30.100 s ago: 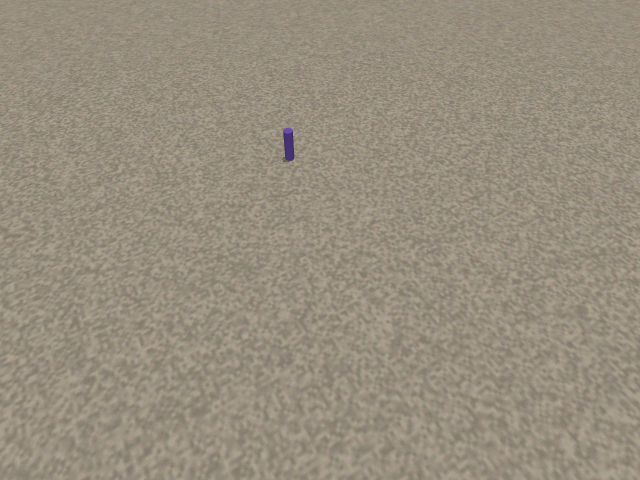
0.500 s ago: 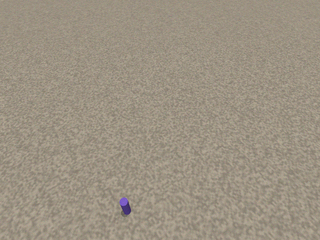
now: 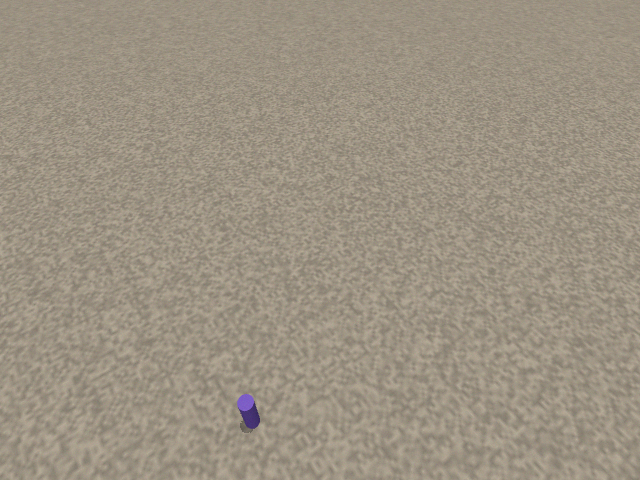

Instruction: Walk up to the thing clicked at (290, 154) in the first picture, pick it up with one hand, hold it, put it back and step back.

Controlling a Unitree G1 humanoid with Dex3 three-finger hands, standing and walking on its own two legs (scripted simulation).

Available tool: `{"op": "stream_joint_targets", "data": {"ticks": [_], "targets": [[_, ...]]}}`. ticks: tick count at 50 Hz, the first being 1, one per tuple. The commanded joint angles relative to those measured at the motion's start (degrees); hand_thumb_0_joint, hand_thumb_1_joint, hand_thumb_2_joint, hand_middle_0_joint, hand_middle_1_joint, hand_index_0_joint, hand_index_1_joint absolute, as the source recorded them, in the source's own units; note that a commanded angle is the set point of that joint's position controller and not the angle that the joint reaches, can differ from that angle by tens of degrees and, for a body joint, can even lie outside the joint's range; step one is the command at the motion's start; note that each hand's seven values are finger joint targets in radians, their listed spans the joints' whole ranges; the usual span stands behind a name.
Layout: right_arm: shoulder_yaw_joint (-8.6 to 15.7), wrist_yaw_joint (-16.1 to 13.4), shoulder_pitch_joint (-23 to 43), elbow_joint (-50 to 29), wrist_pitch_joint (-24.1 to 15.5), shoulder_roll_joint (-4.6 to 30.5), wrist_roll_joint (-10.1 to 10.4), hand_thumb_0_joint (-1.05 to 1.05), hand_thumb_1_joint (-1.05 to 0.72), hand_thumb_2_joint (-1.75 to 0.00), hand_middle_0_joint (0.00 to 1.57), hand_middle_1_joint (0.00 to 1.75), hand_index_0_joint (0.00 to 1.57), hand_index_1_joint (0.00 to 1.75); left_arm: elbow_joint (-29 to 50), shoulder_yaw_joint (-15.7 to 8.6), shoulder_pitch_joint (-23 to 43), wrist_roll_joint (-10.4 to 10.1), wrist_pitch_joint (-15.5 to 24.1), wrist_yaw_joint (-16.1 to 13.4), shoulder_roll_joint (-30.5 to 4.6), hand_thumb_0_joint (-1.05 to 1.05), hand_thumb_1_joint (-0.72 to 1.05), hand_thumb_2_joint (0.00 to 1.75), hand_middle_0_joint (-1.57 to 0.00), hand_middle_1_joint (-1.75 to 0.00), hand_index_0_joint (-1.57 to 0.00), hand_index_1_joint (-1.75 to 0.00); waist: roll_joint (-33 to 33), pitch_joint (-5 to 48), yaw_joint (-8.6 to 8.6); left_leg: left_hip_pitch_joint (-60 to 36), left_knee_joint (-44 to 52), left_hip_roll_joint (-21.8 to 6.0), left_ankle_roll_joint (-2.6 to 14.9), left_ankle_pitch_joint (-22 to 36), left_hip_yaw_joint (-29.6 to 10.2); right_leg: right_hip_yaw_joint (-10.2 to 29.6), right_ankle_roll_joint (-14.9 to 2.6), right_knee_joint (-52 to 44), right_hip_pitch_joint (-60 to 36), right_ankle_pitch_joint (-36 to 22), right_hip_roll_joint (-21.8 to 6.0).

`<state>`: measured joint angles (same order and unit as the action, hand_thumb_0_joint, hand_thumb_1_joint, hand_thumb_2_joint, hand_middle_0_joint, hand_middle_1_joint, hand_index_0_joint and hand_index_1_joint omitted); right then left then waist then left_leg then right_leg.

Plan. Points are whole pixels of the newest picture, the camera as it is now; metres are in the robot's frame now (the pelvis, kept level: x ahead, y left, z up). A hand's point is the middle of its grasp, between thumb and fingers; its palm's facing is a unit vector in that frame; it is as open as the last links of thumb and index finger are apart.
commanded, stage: stand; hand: left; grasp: from the side
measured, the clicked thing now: (249, 412) +0.42 +0.20 -0.70
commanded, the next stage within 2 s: step back in 0.12 s
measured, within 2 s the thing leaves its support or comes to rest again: neither
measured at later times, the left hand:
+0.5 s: hand out of the picture +0.01 +0.25 -0.15, palm faces -0.02 -0.89 -0.45, open 7.4 cm
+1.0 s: hand out of the picture -0.07 +0.27 -0.17, palm faces +0.01 -0.93 -0.37, open 7.4 cm
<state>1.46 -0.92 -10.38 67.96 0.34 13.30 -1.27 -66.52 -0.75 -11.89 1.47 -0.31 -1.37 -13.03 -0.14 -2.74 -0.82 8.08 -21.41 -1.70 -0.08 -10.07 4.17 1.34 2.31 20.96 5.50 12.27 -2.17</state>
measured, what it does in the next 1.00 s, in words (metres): walks backwards: left foot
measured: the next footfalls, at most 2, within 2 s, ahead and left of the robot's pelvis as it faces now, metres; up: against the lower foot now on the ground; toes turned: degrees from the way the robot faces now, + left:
left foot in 0.74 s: -0.09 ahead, +0.10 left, +0.00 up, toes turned +2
right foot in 1.18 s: -0.22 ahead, -0.14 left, +0.00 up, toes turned -1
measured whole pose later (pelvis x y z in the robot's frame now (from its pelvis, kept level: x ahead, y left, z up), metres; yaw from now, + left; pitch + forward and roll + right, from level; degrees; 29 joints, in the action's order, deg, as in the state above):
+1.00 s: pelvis -0.17 +0.00 -0.01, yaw +0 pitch -1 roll -2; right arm 2.0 -0.8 -6.6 49.5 1.7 20.1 -1.5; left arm -48.0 -4.9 -9.3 0.6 -3.3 -1.3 -22.5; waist -1.5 -10.3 0.4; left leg 18.1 -33.3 -0.7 3.1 -13.9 2.0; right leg 8.4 1.7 67.5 24.3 29.1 6.0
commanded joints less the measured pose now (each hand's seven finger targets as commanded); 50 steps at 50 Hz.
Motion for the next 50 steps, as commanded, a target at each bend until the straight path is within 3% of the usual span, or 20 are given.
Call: {"op": "stream_joint_targets", "data": {"ticks": [1,5,6,12,15,16,17,18,19,20,22,28,31,34,36,37,38,39,43,50], "targets": [[2.0,-0.6,0.8,-3.3,-1.0,10.0,0.2,0.00,-0.90,-0.90,0.20,0.30,0.20,0.30,2.9,-1.7,-0.2,0.0,1.3,-0.7,-9.6,0.00,0.90,0.90,-0.20,-0.30,-0.20,-0.30,-0.2,-0.5,0.25,-1.7,4.1,-4.9,1.17,0.7,-5.6,2.7,-2.48,-4.1,5.9,-2.9,-3.9],[2.2,-0.3,1.0,-4.1,-1.1,11.4,0.1,0.00,-0.90,-0.90,0.20,0.30,0.20,0.30,3.9,-2.1,0.8,-0.1,1.5,-0.5,-11.5,0.00,0.90,0.90,-0.20,-0.30,-0.20,-0.30,0.7,-1.6,-0.02,-0.7,4.7,-5.1,1.39,-3.5,-6.2,3.1,-2.76,-4.3,6.4,-0.5,-4.0],[3.9,-0.1,5.6,-6.2,-0.5,19.5,0.4,0.00,-0.90,-0.90,0.20,0.30,0.20,0.30,7.1,-4.6,4.4,-1.5,1.0,-0.5,-19.1,0.00,0.90,0.90,-0.20,-0.30,-0.20,-0.30,0.8,-5.7,-0.03,3.5,1.6,-6.4,2.29,5.8,-9.3,3.5,-2.99,1.1,12.2,-7.3,-2.7],[5.5,-0.2,8.3,-12.1,0.4,21.6,0.5,0.00,-0.90,-0.90,0.20,0.30,0.20,0.30,10.2,-5.0,-2.5,-0.8,-1.1,-0.1,-16.3,0.00,0.90,0.90,-0.20,-0.30,-0.20,-0.30,11.2,5.2,1.43,10.0,0.3,-17.6,14.05,12.4,-14.2,-0.6,-4.63,28.9,9.1,14.7,1.6],[4.9,-0.4,9.9,-14.0,1.4,20.2,0.2,0.00,-0.90,-0.90,0.20,0.30,0.20,0.30,11.1,-5.2,-5.0,-0.7,-0.9,-0.1,-15.4,0.00,0.90,0.90,-0.20,-0.30,-0.20,-0.30,9.5,6.7,3.36,8.3,-9.9,-13.4,10.64,16.1,-10.8,0.6,-4.42,16.6,8.6,5.7,1.1],[4.4,-0.2,10.3,-14.3,1.9,18.9,0.7,0.00,-0.90,-0.90,0.20,0.30,0.20,0.30,11.4,-5.5,-4.7,-0.2,-0.4,-0.1,-16.8,0.00,0.90,0.90,-0.20,-0.30,-0.20,-0.30,4.5,5.7,3.55,8.3,-14.8,-9.5,7.19,10.1,-8.6,3.3,-4.17,7.7,9.0,-4.4,-1.2],[3.4,0.1,9.3,-15.1,2.4,16.2,1.6,0.00,-0.90,-0.90,0.20,0.30,0.20,0.30,12.6,-6.3,-3.3,0.5,0.3,-0.2,-20.4,0.00,0.90,0.90,-0.20,-0.30,-0.20,-0.30,-6.1,4.4,2.14,13.1,-23.0,-1.9,3.53,-0.4,-5.4,13.9,-4.41,0.9,7.4,-16.1,-8.2],[2.5,-0.2,8.1,-15.7,2.8,13.7,1.7,0.00,-0.90,-0.90,0.20,0.30,0.20,0.30,14.4,-7.2,-0.1,0.4,0.4,-0.2,-24.5,0.00,0.90,0.90,-0.20,-0.30,-0.20,-0.30,-12.7,1.2,1.34,21.0,-31.2,6.9,1.05,-22.0,-5.9,21.0,-9.34,-1.1,6.5,-25.8,-13.9],[3.0,-1.0,7.6,-15.6,3.1,15.3,1.1,0.00,-0.90,-0.90,0.20,0.30,0.20,0.30,16.4,-7.5,1.7,1.2,0.5,-0.4,-27.1,0.00,0.90,0.90,-0.20,-0.30,-0.20,-0.30,-13.5,2.4,2.62,19.9,-41.2,7.1,1.55,-28.0,-11.0,26.8,-17.00,-1.2,10.9,-28.1,-19.9],[3.4,-1.0,7.0,-15.3,3.1,17.2,1.2,0.00,-0.90,-0.90,0.20,0.30,0.20,0.30,17.4,-7.4,3.5,0.8,0.6,-0.6,-25.6,0.00,0.90,0.90,-0.20,-0.30,-0.20,-0.30,-9.9,2.9,2.17,18.6,-46.8,6.5,1.41,-25.2,-14.3,24.4,-17.55,-0.3,12.4,-27.8,-18.2],[3.5,-0.9,1.5,-14.1,2.8,18.7,2.3,0.00,-0.90,-0.90,0.20,0.30,0.20,0.30,19.1,-6.5,9.5,0.6,0.6,-0.6,-21.9,0.00,0.90,0.90,-0.20,-0.30,-0.20,-0.30,-7.1,5.0,-2.04,20.7,-48.6,8.0,0.90,-18.6,-14.5,12.8,-13.50,4.1,5.6,-29.9,-10.5],[2.2,-1.5,4.2,-17.5,1.7,19.4,1.1,0.00,-0.90,-0.90,0.20,0.30,0.20,0.30,20.8,-6.9,1.3,-0.3,-0.1,-1.4,-20.1,0.00,0.90,0.90,-0.20,-0.30,-0.20,-0.30,-7.2,6.2,4.23,26.2,-39.7,6.0,-1.57,-19.4,-12.0,12.2,-16.40,8.5,-9.0,-34.9,-13.8],[2.4,-1.3,4.0,-18.9,1.1,19.3,0.5,0.00,-0.90,-0.90,0.20,0.30,0.20,0.30,21.8,-7.4,0.1,-0.4,-0.5,-1.5,-21.4,0.00,0.90,0.90,-0.20,-0.30,-0.20,-0.30,-9.1,7.0,4.71,22.3,-29.9,3.7,-0.83,-20.1,-9.5,11.7,-16.19,10.1,-9.4,-37.7,-14.6],[3.4,-0.5,-1.2,-17.6,0.9,19.1,0.0,0.00,-0.90,-0.90,0.20,0.30,0.20,0.30,24.2,-7.2,4.9,-0.5,-1.0,-0.9,-22.8,0.00,0.90,0.90,-0.20,-0.30,-0.20,-0.30,-9.3,6.8,1.38,10.4,-16.6,3.3,0.79,-13.8,-4.6,8.6,-13.27,11.3,0.3,-27.5,-12.3],[4.2,-0.1,-4.0,-17.2,0.6,19.6,-0.6,0.00,-0.90,-0.90,0.20,0.30,0.20,0.30,25.2,-6.7,6.6,-0.7,-1.4,-0.4,-22.1,0.00,0.90,0.90,-0.20,-0.30,-0.20,-0.30,-5.8,6.9,-0.77,3.1,-5.2,2.2,1.71,1.6,-4.3,6.4,-9.38,14.2,6.6,-16.3,-9.8],[5.2,0.0,-2.9,-17.9,0.5,22.7,-1.3,0.00,-0.90,-0.90,0.20,0.30,0.20,0.30,25.4,-6.1,5.1,-0.8,-1.6,-0.3,-19.9,0.00,0.90,0.90,-0.20,-0.30,-0.20,-0.30,3.5,7.1,-0.06,0.2,-3.2,-6.4,4.71,8.4,-16.1,3.5,-6.46,19.8,13.5,-4.3,-4.4],[6.0,0.6,0.6,-19.7,0.6,28.5,-0.7,0.00,-0.90,-0.90,0.20,0.30,0.20,0.30,26.2,-5.9,7.3,-1.5,-1.4,-0.6,-18.8,0.00,0.90,0.90,-0.20,-0.30,-0.20,-0.30,17.4,6.2,-1.20,3.7,1.6,-17.2,13.16,14.2,-29.9,-2.7,-3.33,30.4,18.8,18.5,7.2],[6.5,0.5,0.0,-20.0,0.4,29.2,-1.1,0.00,-0.90,-0.90,0.20,0.30,0.20,0.30,25.5,-7.0,10.4,-0.5,-1.6,-1.2,-20.1,0.00,0.90,0.90,-0.20,-0.30,-0.20,-0.30,14.9,5.2,-3.78,7.4,3.0,-20.7,17.87,15.3,-35.8,6.2,-2.92,42.6,18.5,27.3,8.5],[4.4,-1.0,5.9,-21.7,0.1,21.6,-0.5,0.00,-0.90,-0.90,0.20,0.30,0.20,0.30,22.0,-6.7,2.0,-1.6,-1.7,-1.1,-18.7,0.00,0.90,0.90,-0.20,-0.30,-0.20,-0.30,7.3,2.6,2.74,2.1,-3.7,-12.7,12.52,25.3,-18.1,10.1,-3.24,53.6,25.4,17.2,8.2],[5.0,-1.0,0.5,-22.3,0.1,21.2,0.0,0.00,-0.90,-0.90,0.20,0.30,0.20,0.30,23.1,-6.5,2.2,-0.8,-1.1,-0.4,-18.2,0.00,0.90,0.90,-0.20,-0.30,-0.20,-0.30,7.9,4.8,-1.75,-6.8,-5.3,-13.2,14.61,24.3,-15.8,6.5,0.29,39.8,23.6,17.5,6.2]]}}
